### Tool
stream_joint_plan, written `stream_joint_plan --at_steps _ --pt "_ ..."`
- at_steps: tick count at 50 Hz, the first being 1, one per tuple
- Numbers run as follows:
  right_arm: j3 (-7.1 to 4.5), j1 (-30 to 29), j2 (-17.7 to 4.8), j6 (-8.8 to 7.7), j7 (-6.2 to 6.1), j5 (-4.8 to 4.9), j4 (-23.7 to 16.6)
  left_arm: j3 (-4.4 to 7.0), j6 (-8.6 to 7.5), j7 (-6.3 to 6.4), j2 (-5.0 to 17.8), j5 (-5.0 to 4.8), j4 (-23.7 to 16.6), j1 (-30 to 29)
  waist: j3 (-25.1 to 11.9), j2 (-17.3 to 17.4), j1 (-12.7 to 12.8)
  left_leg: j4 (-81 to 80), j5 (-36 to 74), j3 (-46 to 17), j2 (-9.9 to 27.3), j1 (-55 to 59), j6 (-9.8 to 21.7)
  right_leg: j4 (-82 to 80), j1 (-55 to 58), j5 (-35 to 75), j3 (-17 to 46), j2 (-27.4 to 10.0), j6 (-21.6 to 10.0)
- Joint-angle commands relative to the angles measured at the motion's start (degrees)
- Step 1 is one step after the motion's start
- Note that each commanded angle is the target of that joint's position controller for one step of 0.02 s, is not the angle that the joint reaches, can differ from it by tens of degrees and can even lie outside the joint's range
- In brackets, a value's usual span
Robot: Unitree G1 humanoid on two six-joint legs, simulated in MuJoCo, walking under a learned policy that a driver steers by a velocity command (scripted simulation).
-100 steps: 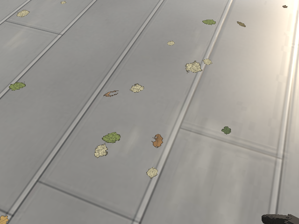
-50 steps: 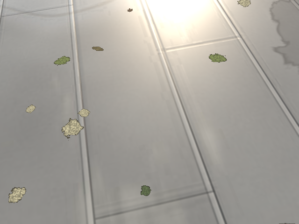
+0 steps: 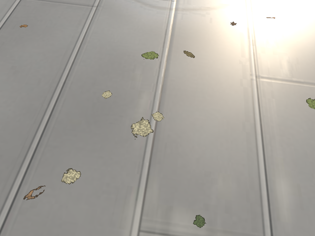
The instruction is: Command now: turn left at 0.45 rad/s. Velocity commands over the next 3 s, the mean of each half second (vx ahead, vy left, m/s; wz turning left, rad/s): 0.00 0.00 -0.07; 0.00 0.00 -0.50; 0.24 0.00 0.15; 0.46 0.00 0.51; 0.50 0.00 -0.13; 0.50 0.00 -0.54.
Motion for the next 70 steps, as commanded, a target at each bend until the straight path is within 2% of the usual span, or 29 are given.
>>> stream_joint_plan --at_steps 1,5,9,11,12,14,17,23,26,27,29,32,35,37,38,39,40,41,42,44,51,55,58,61,63,64,65,67,70 --pt "-2.49 -2.55 -8.90 -0.69 -1.09 -0.06 -4.16 0.68 -0.44 0.05 3.42 -0.17 -2.42 2.07 -9.92 8.10 0.88 -8.01 12.46 -14.30 13.11 8.31 9.96 -6.78 0.67 3.52 1.25 -0.51 0.80" --pt "-1.99 -2.53 -8.34 -0.32 -0.92 -0.72 -3.37 0.13 -0.51 -0.58 3.06 -0.41 -2.62 1.02 -8.74 10.07 -0.58 -8.54 1.64 -15.38 12.96 4.83 9.86 -15.31 6.40 3.85 0.57 -1.08 0.36" --pt "0.55 -3.68 -3.49 -0.65 -0.02 -1.31 -1.28 -0.83 -1.32 -1.87 0.83 -0.36 -1.26 3.57 -7.68 9.04 1.00 -7.09 -4.87 -13.56 11.93 0.70 7.36 -31.49 18.39 11.31 -1.38 -1.47 -1.60" --pt "1.01 0.43 -2.88 -1.58 0.25 -2.31 0.71 -0.81 -1.64 -1.96 3.57 0.80 -2.09 2.81 -6.39 4.29 -0.18 -3.89 -8.27 -10.22 7.95 -1.24 1.95 -37.43 23.01 23.26 3.90 -5.11 -4.01" --pt "0.41 3.54 -4.36 -2.01 0.31 -2.72 0.65 0.08 -1.62 -1.70 8.46 0.56 -2.89 0.57 -5.36 -3.02 -4.24 -1.83 -10.12 -5.35 3.40 -0.60 -0.59 -36.19 19.27 25.44 8.17 -8.30 -7.36" --pt "-0.26 -1.58 -5.90 -1.90 -0.69 -2.28 0.21 -0.17 -1.86 -2.08 6.20 0.15 -2.88 -0.09 -3.74 -7.15 -1.94 1.93 -5.45 -0.80 1.76 6.81 -3.26 -40.75 9.51 12.24 11.63 -8.18 -9.89" --pt "-0.75 -2.08 -5.07 -1.03 -1.59 -1.72 -0.31 0.08 -2.29 -1.78 6.94 -0.50 -3.28 0.69 -3.38 -8.47 -1.26 3.94 -3.38 0.65 1.85 6.66 -2.43 -40.11 9.35 14.39 13.77 -7.74 -9.20" --pt "-2.12 -0.02 -4.43 -1.44 -1.00 -1.10 -0.56 0.59 -0.56 -0.58 6.21 -1.28 -6.45 2.12 -5.75 -0.15 -0.01 0.67 -1.68 -0.86 5.45 8.23 0.27 -30.97 6.86 15.89 12.49 -3.10 -8.09" --pt "-2.97 1.31 -7.37 -1.54 -1.20 -1.42 -0.70 0.47 0.12 -0.96 4.53 -1.14 -7.85 3.55 -7.06 14.18 0.24 -8.17 9.98 -17.36 23.27 12.47 11.69 -10.33 -1.67 -4.06 1.39 2.07 -3.24" --pt "-2.59 1.85 -6.72 -1.96 -1.56 -1.63 -1.27 1.24 0.32 -1.25 6.29 -1.09 -8.20 2.63 -7.13 11.99 -0.83 -8.75 17.37 -19.94 27.51 12.45 15.34 1.43 -4.60 -11.33 1.81 0.14 -2.18" --pt "-2.48 -1.78 -6.89 -2.31 -2.00 -0.96 -1.74 1.42 1.20 -1.61 5.26 -1.82 -7.60 3.70 -5.93 5.72 1.25 -8.07 18.23 -12.47 24.71 11.27 12.86 5.01 -5.66 -8.37 2.81 -2.72 -1.39" --pt "-3.12 -3.55 -8.64 -1.39 -2.04 -0.66 -1.21 0.01 1.68 -2.39 2.16 -1.66 -8.37 2.00 -6.01 8.26 0.22 -7.13 19.61 -1.08 18.69 9.34 9.19 -6.09 0.78 -2.15 -2.26 -3.23 -0.82" --pt "-3.57 -1.98 -9.63 -0.50 -1.75 0.10 -0.42 0.30 1.70 -3.54 3.40 -2.08 -9.40 2.34 -8.84 10.65 -0.54 -4.42 20.74 2.13 19.34 11.24 8.31 -17.82 7.25 1.69 -5.56 -1.64 -1.77" --pt "-3.46 -2.05 -9.35 -0.43 -1.50 1.37 0.07 1.04 1.97 -3.64 4.05 -1.71 -8.29 6.38 -9.77 9.28 1.69 0.56 15.27 4.70 18.86 9.20 5.23 -29.90 14.84 10.95 -8.25 0.96 -4.03" --pt "-3.00 1.05 -7.38 -0.65 -1.19 1.25 1.39 1.87 2.02 -3.02 5.92 -1.30 -7.91 8.20 -9.25 5.00 1.78 6.71 7.46 7.99 16.55 4.29 1.37 -35.70 20.87 16.98 -5.33 1.30 -6.00" --pt "-2.02 1.94 -3.97 -0.69 -0.89 -1.31 0.46 3.53 1.76 -1.98 12.64 -1.30 -9.15 9.53 -8.07 -10.68 0.68 23.25 -14.89 13.32 10.14 -10.80 -4.84 -39.68 29.40 35.78 14.13 -11.57 -11.36" --pt "-1.65 -3.87 -4.10 -1.04 -1.29 -2.14 -3.07 3.61 0.53 -2.31 16.20 0.98 -11.11 8.72 -9.40 -16.29 2.66 36.70 -30.38 5.90 2.72 -21.12 -7.61 -40.55 26.92 45.56 30.66 -23.27 -24.33" --pt "-2.32 -6.86 -6.41 -1.09 -1.68 -1.02 -3.18 2.98 -0.71 -2.79 13.29 1.82 -10.76 9.41 -11.15 -8.87 5.15 42.58 -28.73 0.14 3.76 -21.64 -7.32 -41.97 26.10 39.48 28.52 -21.70 -25.68" --pt "-2.55 -6.63 -6.83 -0.93 -1.90 -0.25 -2.66 2.28 -1.48 -2.70 11.59 1.28 -10.09 7.16 -8.65 -6.97 3.04 42.97 -23.39 -0.92 4.71 -21.94 -6.50 -41.60 24.57 34.79 23.46 -18.09 -22.23" --pt "-3.04 -4.56 -7.43 -0.57 -2.68 -1.04 -0.75 1.39 -1.22 -1.80 8.74 -0.92 -10.35 2.44 -7.39 -4.69 0.70 39.60 -15.24 -1.43 5.57 -20.83 -6.91 -40.82 22.88 31.72 18.40 -13.42 -17.45" --pt "-1.44 -4.33 -3.58 -0.56 -1.64 -0.17 0.99 0.26 -0.39 -0.35 6.64 -0.19 -9.30 3.41 -9.75 -5.79 1.45 26.51 -8.66 0.05 4.42 -12.14 -8.90 -40.58 23.06 30.56 14.55 -10.21 -17.05" --pt "-0.61 -3.34 -2.91 -0.87 -0.57 0.12 1.98 -0.89 -0.35 -1.02 4.24 0.49 -7.80 3.73 -8.89 -7.40 2.89 15.29 -9.15 2.18 5.43 -2.88 -7.93 -44.08 18.07 6.73 14.74 -9.36 -17.17" --pt "-0.70 -4.23 -4.89 -1.96 0.17 1.22 1.41 -0.03 -0.55 -1.63 8.09 0.23 -6.01 5.73 -3.40 -8.43 4.18 11.83 -13.01 4.68 3.87 -2.94 -5.10 -47.28 15.59 -9.76 19.22 -11.46 -17.66" --pt "-0.04 0.17 -3.16 -3.81 0.80 1.32 3.70 -0.31 -1.23 -1.54 7.49 -0.80 -5.13 4.73 -2.08 -4.95 1.30 0.57 -8.73 6.28 2.90 4.57 -0.60 -45.38 12.75 -12.70 17.29 -10.80 -15.89" --pt "-0.22 7.37 -4.31 -4.76 0.76 1.12 6.25 -1.49 -2.31 -1.65 3.50 -0.22 -6.09 1.52 -2.97 -0.78 -1.64 -4.37 -10.19 -1.81 7.47 14.27 3.13 -35.15 5.81 -6.82 10.73 -6.20 -12.02" --pt "-1.61 12.02 -9.95 -5.07 0.57 1.00 7.47 -2.15 -3.51 -1.92 0.19 0.32 -8.55 -0.45 -3.72 11.02 -1.37 -10.03 -19.15 -18.90 16.28 19.38 8.99 -19.92 -3.91 -2.93 -1.65 2.72 -7.14" --pt "-2.61 13.90 -12.42 -5.43 1.11 0.28 7.43 -1.09 -4.96 -1.79 3.97 -0.98 -10.31 -3.97 0.84 15.45 -3.88 -17.16 -22.45 -35.82 24.18 19.87 15.71 -11.65 -14.24 -9.38 -2.32 4.21 -5.39" --pt "-1.48 12.69 -8.39 -6.33 0.70 0.10 6.75 -0.25 -6.55 -2.50 5.63 -2.25 -9.54 -3.92 2.84 10.45 -2.91 -17.17 -20.21 -31.99 22.19 22.73 14.38 -3.64 -20.46 -4.00 2.10 -0.09 -5.35" --pt "-1.00 13.20 -6.52 -5.42 -0.29 0.91 6.24 -0.29 -7.64 -3.65 4.01 -0.36 -9.40 -5.60 0.31 7.70 -2.99 -16.49 -4.12 -21.16 16.33 24.77 10.65 -8.57 -19.16 7.08 0.38 -1.16 -3.79"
